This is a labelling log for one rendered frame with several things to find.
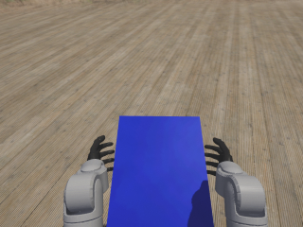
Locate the robot right forearm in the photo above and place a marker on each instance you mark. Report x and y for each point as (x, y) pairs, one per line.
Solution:
(244, 196)

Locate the right robot hand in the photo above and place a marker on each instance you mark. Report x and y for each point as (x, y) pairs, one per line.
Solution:
(224, 156)

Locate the left robot hand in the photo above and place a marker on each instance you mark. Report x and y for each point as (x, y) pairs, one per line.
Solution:
(96, 154)

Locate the carton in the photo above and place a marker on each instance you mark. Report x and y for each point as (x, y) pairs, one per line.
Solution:
(159, 174)

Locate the robot left forearm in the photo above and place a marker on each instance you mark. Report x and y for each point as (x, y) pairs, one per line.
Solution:
(83, 195)

